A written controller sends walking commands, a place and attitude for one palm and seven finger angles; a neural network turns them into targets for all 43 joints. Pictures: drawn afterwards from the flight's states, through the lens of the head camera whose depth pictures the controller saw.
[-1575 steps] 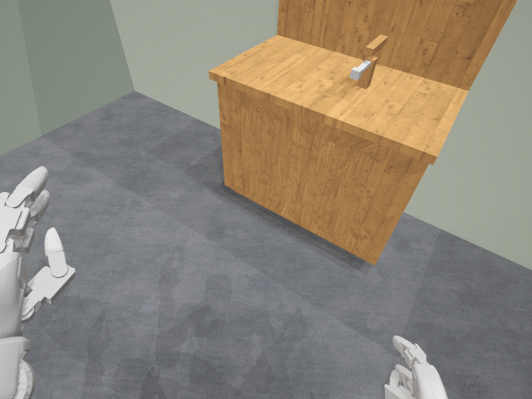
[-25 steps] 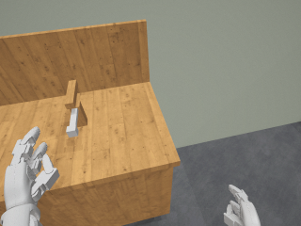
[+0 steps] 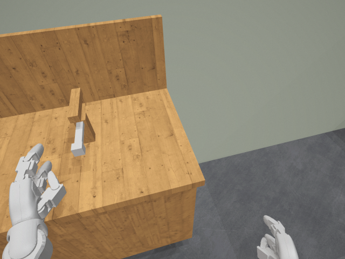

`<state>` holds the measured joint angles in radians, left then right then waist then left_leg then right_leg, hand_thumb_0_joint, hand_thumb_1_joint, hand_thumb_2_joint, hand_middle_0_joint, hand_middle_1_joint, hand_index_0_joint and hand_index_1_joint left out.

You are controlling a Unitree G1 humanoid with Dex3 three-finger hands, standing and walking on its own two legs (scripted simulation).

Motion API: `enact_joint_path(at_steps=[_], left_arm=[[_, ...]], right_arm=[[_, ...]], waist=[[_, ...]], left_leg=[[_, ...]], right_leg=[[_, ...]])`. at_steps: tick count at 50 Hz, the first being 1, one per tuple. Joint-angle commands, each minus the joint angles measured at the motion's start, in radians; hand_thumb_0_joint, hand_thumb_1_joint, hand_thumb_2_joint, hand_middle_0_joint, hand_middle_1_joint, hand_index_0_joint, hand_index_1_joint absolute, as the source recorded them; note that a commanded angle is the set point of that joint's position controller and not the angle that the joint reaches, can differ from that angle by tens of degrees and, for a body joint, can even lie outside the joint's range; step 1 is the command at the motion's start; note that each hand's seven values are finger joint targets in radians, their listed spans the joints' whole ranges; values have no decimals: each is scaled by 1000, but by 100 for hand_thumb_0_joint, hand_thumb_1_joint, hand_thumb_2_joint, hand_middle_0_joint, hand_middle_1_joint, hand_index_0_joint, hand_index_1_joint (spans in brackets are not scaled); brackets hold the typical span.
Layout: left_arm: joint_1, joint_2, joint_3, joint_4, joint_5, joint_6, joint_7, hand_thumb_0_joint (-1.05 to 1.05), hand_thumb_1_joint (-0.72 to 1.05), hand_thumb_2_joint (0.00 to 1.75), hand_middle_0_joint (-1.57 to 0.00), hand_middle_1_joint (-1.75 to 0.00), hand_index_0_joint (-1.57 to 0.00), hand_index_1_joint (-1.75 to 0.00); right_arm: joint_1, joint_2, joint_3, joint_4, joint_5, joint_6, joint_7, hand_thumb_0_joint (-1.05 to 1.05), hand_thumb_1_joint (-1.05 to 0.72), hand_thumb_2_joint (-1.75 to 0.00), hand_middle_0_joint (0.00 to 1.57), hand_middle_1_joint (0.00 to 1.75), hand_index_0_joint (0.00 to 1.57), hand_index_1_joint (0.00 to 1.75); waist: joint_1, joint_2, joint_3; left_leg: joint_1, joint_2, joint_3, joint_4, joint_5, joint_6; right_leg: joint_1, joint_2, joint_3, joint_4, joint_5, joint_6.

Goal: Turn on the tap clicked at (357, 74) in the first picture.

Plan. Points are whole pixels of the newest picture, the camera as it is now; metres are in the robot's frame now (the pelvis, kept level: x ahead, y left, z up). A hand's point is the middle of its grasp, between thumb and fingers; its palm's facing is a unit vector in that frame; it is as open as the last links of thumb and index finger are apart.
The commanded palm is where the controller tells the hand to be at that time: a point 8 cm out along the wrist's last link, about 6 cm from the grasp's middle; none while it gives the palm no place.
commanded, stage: reach beside the lever's end, fingers flat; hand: left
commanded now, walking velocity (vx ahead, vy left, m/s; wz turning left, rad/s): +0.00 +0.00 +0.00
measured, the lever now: (78, 149) +0.37 +0.30 +0.04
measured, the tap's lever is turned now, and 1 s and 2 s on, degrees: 0 0 0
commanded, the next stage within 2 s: none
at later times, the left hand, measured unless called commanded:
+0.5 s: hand (58, 176) +0.26 +0.28 +0.08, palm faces +0.54 -0.84 -0.10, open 7.6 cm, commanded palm +0.21 +0.33 +0.08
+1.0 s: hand (63, 165) +0.30 +0.31 +0.06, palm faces +0.54 -0.84 -0.10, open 7.7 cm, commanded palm +0.26 +0.35 +0.05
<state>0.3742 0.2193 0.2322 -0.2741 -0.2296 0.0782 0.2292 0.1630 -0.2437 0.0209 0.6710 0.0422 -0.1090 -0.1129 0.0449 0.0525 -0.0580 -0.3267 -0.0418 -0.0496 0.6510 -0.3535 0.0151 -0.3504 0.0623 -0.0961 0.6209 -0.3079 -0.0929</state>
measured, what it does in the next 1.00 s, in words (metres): stands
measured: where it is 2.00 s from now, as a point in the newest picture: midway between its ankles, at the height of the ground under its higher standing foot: outside the picture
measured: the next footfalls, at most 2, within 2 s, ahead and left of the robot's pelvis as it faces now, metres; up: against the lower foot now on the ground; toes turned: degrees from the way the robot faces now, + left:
none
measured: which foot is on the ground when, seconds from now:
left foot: down 0.00-1.00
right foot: down 0.00-1.00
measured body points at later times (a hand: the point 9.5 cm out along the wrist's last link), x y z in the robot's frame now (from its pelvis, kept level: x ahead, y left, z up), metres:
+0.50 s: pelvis +0.00 +0.02 +0.00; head +0.01 +0.02 +0.45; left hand +0.23 +0.33 +0.09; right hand +0.18 -0.21 -0.09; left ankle -0.01 +0.11 -0.72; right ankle +0.01 -0.06 -0.72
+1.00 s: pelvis -0.01 +0.03 -0.01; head +0.03 +0.03 +0.44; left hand +0.27 +0.35 +0.07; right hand +0.15 -0.22 -0.11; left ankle -0.01 +0.11 -0.72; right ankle +0.01 -0.06 -0.72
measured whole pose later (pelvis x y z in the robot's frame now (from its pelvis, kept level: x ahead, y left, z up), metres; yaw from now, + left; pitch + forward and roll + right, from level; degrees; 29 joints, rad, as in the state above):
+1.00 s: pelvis -0.01 +0.03 -0.01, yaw +0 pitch +7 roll -1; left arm -0.04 0.25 0.32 0.27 -0.17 -0.17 0.22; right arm 0.16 -0.24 0.01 0.70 0.01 -0.06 -0.10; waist 0.01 0.02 -0.06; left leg -0.50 -0.06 -0.03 0.75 -0.38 0.05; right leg -0.51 0.04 -0.08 0.70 -0.32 -0.06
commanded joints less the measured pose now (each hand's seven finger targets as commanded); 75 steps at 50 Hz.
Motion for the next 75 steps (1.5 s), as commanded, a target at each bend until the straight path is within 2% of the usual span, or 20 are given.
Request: enact_joint_path(at_steps=[1, 5, 9, 10, 11, 15, 16, 20, 25, 26, 30, 36, 41, 50, 51, 56, 65, 66, 71, 75], left_arm=[[-108, 158, 121, -213, 22, -107, 27, 0, 90, 90, -19, -29, -19, -29], [-125, 165, 110, -198, 48, -160, 39, 0, 90, 90, -19, -28, -19, -28], [-213, 123, 50, -140, 41, -183, 17, 0, 90, 90, -19, -27, -19, -27], [-213, 168, 99, -126, 47, -184, 21, 0, 90, 90, -19, -26, -19, -26], [-227, 128, 60, -120, 45, -185, 14, 0, 90, 90, -19, -26, -19, -26], [-249, 181, 112, -45, 49, -175, 17, 0, 90, 90, -18, -25, -18, -25], [-282, 139, 75, -39, 44, -177, 16, 0, 90, 90, -18, -25, -18, -25], [-301, 205, 149, 15, 54, -190, 32, 0, 90, 90, -18, -24, -18, -24], [-302, 207, 159, 62, 62, -223, 29, 0, 90, 90, -18, -22, -18, -22], [-327, 165, 112, 48, 61, -233, 21, 0, 90, 90, -17, -22, -17, -22], [-333, 203, 158, 123, 55, -245, 6, 0, 90, 90, -17, -21, -17, -21], [-487, 165, 96, 134, 65, -303, 5, 0, 90, 90, -17, -20, -17, -20], [-588, 208, 123, 224, 79, -336, 16, 0, 90, 90, -16, -18, -16, -18], [-587, 304, 232, 395, 71, -320, -2, 0, 90, 90, -15, -16, -15, -16], [-626, 256, 184, 390, 66, -326, -9, 0, 90, 90, -15, -16, -15, -16], [-680, 257, 182, 428, 71, -377, -23, 0, 90, 90, -15, -15, -15, -15], [-792, 377, 269, 524, 76, -431, -55, 0, 90, 90, -15, -15, -15, -15], [-807, 345, 238, 506, 75, -439, -59, 0, 90, 90, -15, -15, -15, -15], [-756, 351, 244, 504, 73, -447, -63, 0, 90, 90, -15, -15, -15, -15], [-637, 328, 254, 543, 61, -423, -67, 0, 90, 90, -15, -15, -15, -15]], right_arm=[[-130, -104, -41, -161, -5, -56, -3, 0, -90, -90, 20, 30, 20, 30], [-119, -108, -42, -144, -13, -61, 4, 0, -90, -90, 20, 30, 20, 30], [-128, -113, -36, -140, -13, -60, 0, 0, -90, -90, 20, 30, 20, 30], [-127, -114, -40, -132, -9, -58, -3, 0, -90, -90, 20, 30, 20, 30], [-133, -115, -40, -139, -12, -57, -3, 0, -90, -90, 20, 30, 20, 30], [-133, -118, -39, -128, -10, -45, -9, 0, -90, -90, 20, 30, 20, 30], [-135, -115, -37, -135, -11, -42, -7, 0, -90, -90, 20, 30, 20, 30], [-127, -119, -43, -125, -17, -30, -5, 0, -90, -90, 20, 30, 20, 30], [-107, -122, -50, -123, -22, -19, 6, 0, -90, -90, 20, 30, 20, 30], [-108, -118, -49, -131, -22, -16, 10, 0, -90, -90, 20, 30, 20, 30], [-102, -126, -53, -118, -18, -10, 6, 0, -90, -90, 20, 30, 20, 30], [-99, -129, -52, -111, -22, -18, 6, 0, -90, -90, 20, 30, 20, 30], [-90, -139, -53, -94, -27, -20, 2, 0, -90, -90, 20, 30, 20, 30], [-53, -144, -57, -93, -26, 12, 4, 0, -90, -90, 20, 30, 20, 30], [-51, -141, -54, -104, -24, 14, 6, 0, -90, -90, 20, 30, 20, 30], [-18, -148, -61, -92, -29, 11, 14, 0, -90, -90, 20, 30, 20, 30], [13, -159, -69, -65, -29, 26, 8, 0, -90, -90, 20, 30, 20, 30], [18, -157, -68, -74, -32, 26, 11, 0, -90, -90, 20, 30, 20, 30], [39, -160, -74, -76, -34, 31, 21, 0, -90, -90, 20, 30, 20, 30], [44, -165, -80, -81, -28, 37, 28, 0, -90, -90, 20, 30, 20, 30]], waist=[[14, -50, -121], [4, 6, -110], [-24, -16, -92], [-15, -25, -90], [-19, -28, -115], [-4, -15, -113], [-14, -31, -126], [2, -20, -154], [6, -5, -180], [-6, 6, -200], [-6, -14, -152], [-39, 6, -169], [-48, -9, -200], [-17, 0, -240], [-36, -6, -238], [-48, -10, -258], [-54, 25, -300], [-57, 46, -328], [-51, 48, -372], [-32, 27, -326]], left_leg=[[-31, 20, -11, -75, 218, 22], [-18, 19, -17, -67, 238, 16], [-35, 17, -21, -70, 191, 15], [-38, 18, -26, -77, 181, 13], [-28, 17, -23, -77, 184, 13], [-43, 15, -27, -84, 176, 5], [-39, 14, -27, -85, 175, 5], [-40, 17, -27, -79, 208, -4], [-32, 21, -24, -65, 284, -17], [-23, 20, -22, -60, 302, -19], [-56, 23, -26, -58, 272, -18], [-49, 23, -46, -47, 218, -24], [-81, 21, -51, -31, 158, -20], [-137, 18, -31, -8, 232, -18], [-138, 19, -29, -7, 226, -16], [-138, 23, -33, 20, 247, -15], [-198, 22, -26, 67, 218, 0], [-181, 20, -26, 66, 232, -3], [-145, 30, -35, 74, 331, -17], [-151, 33, -34, 66, 365, -21]], right_leg=[[134, -93, 110, -112, 197, 74], [98, -82, 98, -95, 199, 64], [69, -84, 94, -102, 135, 65], [75, -81, 94, -106, 117, 61], [74, -83, 89, -101, 118, 63], [77, -78, 88, -103, 98, 58], [74, -80, 83, -99, 99, 61], [84, -71, 81, -87, 129, 56], [91, -64, 75, -60, 207, 50], [91, -68, 72, -50, 227, 51], [64, -61, 73, -56, 199, 49], [-4, -59, 62, -35, 114, 51], [-29, -58, 65, -21, 68, 53], [21, -52, 77, -2, 169, 52], [7, -54, 75, 0, 166, 56], [-25, -48, 73, 25, 183, 56], [-40, -51, 96, 57, 181, 58], [-40, -51, 92, 64, 186, 58], [-29, -42, 84, 78, 246, 55], [-24, -38, 77, 67, 266, 53]])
